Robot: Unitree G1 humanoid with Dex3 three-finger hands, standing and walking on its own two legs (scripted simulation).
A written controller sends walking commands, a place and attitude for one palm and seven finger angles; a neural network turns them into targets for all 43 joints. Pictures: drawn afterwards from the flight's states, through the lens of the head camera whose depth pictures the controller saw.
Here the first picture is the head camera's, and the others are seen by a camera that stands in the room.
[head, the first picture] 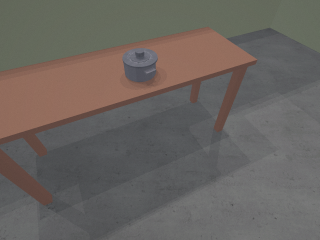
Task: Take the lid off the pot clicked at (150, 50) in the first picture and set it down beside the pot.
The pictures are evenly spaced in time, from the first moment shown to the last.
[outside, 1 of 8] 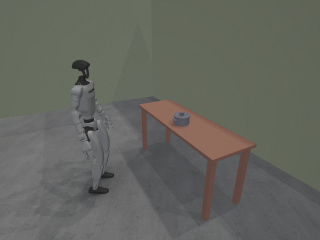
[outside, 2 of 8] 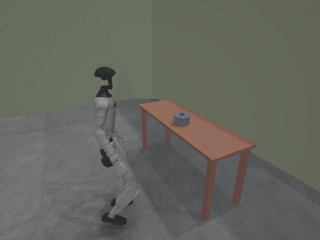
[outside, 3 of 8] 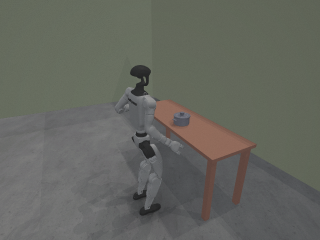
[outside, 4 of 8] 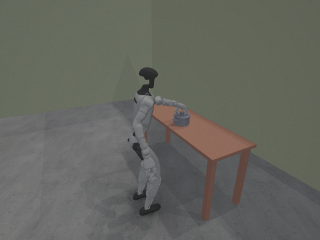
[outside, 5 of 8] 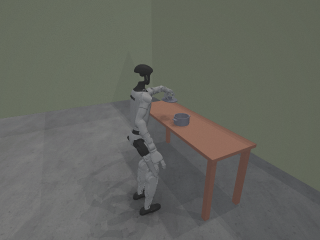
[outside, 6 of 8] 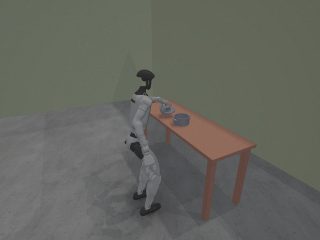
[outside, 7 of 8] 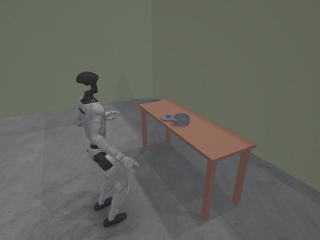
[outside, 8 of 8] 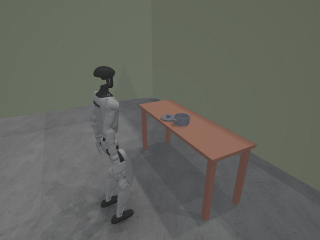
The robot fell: no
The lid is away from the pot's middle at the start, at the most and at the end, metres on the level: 0.00 0.25 0.17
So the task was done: no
